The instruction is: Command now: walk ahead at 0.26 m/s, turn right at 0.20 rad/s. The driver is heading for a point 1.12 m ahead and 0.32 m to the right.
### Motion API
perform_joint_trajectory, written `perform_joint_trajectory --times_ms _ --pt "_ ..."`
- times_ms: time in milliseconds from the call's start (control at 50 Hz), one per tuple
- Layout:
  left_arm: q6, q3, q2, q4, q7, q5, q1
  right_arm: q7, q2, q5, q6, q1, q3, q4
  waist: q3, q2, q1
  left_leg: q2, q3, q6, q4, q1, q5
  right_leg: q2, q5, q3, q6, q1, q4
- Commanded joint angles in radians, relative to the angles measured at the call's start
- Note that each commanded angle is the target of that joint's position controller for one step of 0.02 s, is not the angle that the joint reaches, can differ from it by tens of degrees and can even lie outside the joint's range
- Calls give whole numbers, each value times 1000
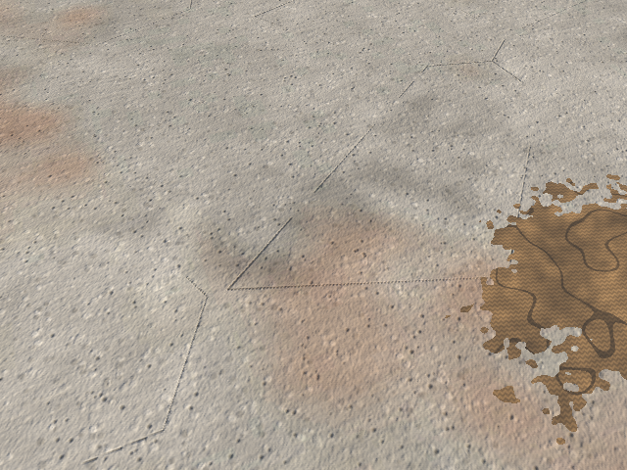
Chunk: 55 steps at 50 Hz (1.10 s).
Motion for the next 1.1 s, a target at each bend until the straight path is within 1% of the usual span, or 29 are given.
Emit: perform_joint_trajectory --times_ms 20,60,80,100,120,140,160,200,240,340,420,480,500,520,540,560,580,600,620,680,760,840,920,980,1020,1040,1060,1080,1100 --pt "-29 37 181 -33 -4 -4 42 16 -53 6 -56 -42 -10 -65 138 -150 1 -8 13 42 66 -165 -15 -294 -467 530 -216 -67 -373" --pt "-32 34 164 -91 -10 -16 -94 23 -58 10 -77 77 -16 -30 118 -121 -91 -2 5 70 -149 53 42 -209 -341 413 -157 -189 -307" --pt "-34 28 134 -127 -12 -20 -172 19 -104 5 -78 175 -32 3 106 -52 -138 53 -68 74 -246 225 90 -123 -228 300 -96 -319 -177" --pt "-43 11 52 -158 -15 -23 -213 12 -187 -3 -78 307 -56 35 57 152 -172 215 -298 110 -373 395 -32 19 -135 97 -18 -484 138" --pt "-57 12 59 -200 -12 -21 -213 18 -258 -13 -84 347 -73 40 66 306 -161 406 -585 204 -449 415 -37 44 -249 68 -1 -620 357" --pt "-65 27 112 -174 -17 -24 -172 12 -158 -20 -92 286 -46 15 96 145 -116 412 -552 205 -428 400 -2 -18 -203 155 -11 -670 513" --pt "-67 29 101 -148 -26 -32 -107 12 -109 -11 -98 230 -33 -11 106 108 -75 369 -446 159 -424 400 56 -38 -109 180 -25 -691 567" --pt "-64 34 85 -133 -31 -25 -90 20 -99 -4 -96 167 -24 -37 121 95 -46 311 -249 92 -437 378 251 -74 33 169 -34 -697 562" --pt "-56 34 57 -147 -45 -17 -114 19 -73 -24 -89 176 -14 -45 97 101 -46 248 -92 65 -440 317 432 -85 133 117 -16 -623 536" --pt "-43 4 -1 -258 -74 -7 -306 0 -136 -28 -80 187 -19 -71 155 78 -75 213 90 74 -503 163 511 -79 295 -6 13 -504 254" --pt "-41 3 25 -316 -100 -6 -374 0 -173 -7 -72 226 -30 -73 151 84 -62 254 168 69 -436 247 754 -48 256 -78 -40 -420 123" --pt "-34 43 110 -312 -109 -7 -229 -6 -222 -1 -56 189 -46 -102 19 152 55 275 212 47 -153 294 1295 51 160 -140 -108 -174 123" --pt "-28 73 164 -279 -103 -8 -80 -5 -236 2 -52 162 -49 -118 -65 152 135 263 213 31 30 235 1301 78 203 -128 -142 34 65" --pt "-15 109 229 -241 -83 -10 74 -3 -234 -2 -59 146 -47 -137 -133 113 213 223 207 -6 294 23 1078 39 197 -11 -182 318 17" --pt "-12 117 312 -235 -63 -10 100 20 -69 -37 -81 231 -5 -182 -242 -190 95 41 161 -53 707 -395 -25 -252 107 512 -335 651 -21" --pt "-24 101 290 -252 -62 13 147 36 -93 10 -131 172 -2 -228 -408 -157 119 -42 -91 -40 885 -508 -145 -371 -97 906 -425 700 -250" --pt "-41 85 226 -243 -62 19 108 39 -157 49 -153 35 -24 -267 -239 -99 136 14 -123 -10 878 -619 -47 -329 -71 771 -353 595 -307" --pt "-57 72 182 -259 -65 9 20 31 -166 45 -161 9 -25 -280 -122 -26 83 62 -113 5 788 -601 55 -284 19 622 -312 419 -315" --pt "-67 61 151 -284 -70 9 -73 19 -171 23 -154 23 -35 -261 -64 40 26 97 -109 -3 711 -519 104 -236 125 516 -280 248 -326" --pt "-74 51 137 -305 -61 14 -121 14 -159 -8 -109 72 -51 -277 -19 8 -51 142 -108 -40 559 -369 143 -167 249 372 -262 4 -368" --pt "-76 57 176 -289 -30 14 -24 8 -133 -32 -90 -90 -44 -349 28 -30 -10 115 -60 -90 286 -411 366 -115 334 268 -238 -74 -385" --pt "-71 50 164 -256 -23 5 76 31 -91 -20 -105 -232 -21 -384 29 -56 65 57 -29 -70 -10 -330 622 -86 293 216 -176 -45 -364" --pt "-65 47 169 -223 -21 4 156 57 -122 -7 -116 -333 -19 -430 46 -64 103 44 -42 -35 -103 -412 559 -164 317 289 -178 147 -288" --pt "-49 52 187 -214 -13 11 180 71 -148 -5 -126 -322 -22 -448 34 -87 76 20 -31 7 -144 -403 410 -218 484 328 -158 275 -214" --pt "-44 50 192 -227 -14 15 139 67 -196 -6 -130 -141 -46 -404 -77 -97 -28 -24 10 63 -182 -131 405 -164 805 278 -125 264 -34" --pt "-46 36 170 -251 -18 24 108 61 -241 -20 -130 40 -60 -371 -223 -68 -112 83 -93 131 -125 168 465 -115 734 238 -95 121 192" --pt "-63 12 86 -251 -25 14 236 58 -322 -34 -120 195 -85 -340 -396 157 -107 312 -489 289 -143 589 342 42 342 146 -13 -254 584" --pt "-78 8 106 -240 -30 1 250 65 -254 -10 -110 224 -70 -312 -426 271 -112 401 -757 327 -279 661 206 83 -234 193 -1 -444 738" --pt "-85 28 189 -261 -33 -16 155 61 -190 5 -103 151 -49 -325 -240 171 -113 365 -654 269 -303 535 103 17 -194 210 -8 -545 804"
